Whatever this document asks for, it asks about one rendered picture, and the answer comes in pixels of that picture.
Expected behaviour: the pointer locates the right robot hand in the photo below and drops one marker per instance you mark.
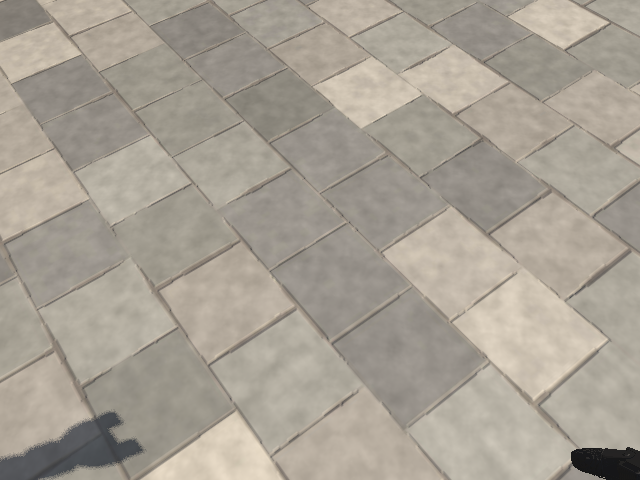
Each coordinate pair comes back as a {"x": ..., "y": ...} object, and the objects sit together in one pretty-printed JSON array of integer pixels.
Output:
[{"x": 612, "y": 464}]

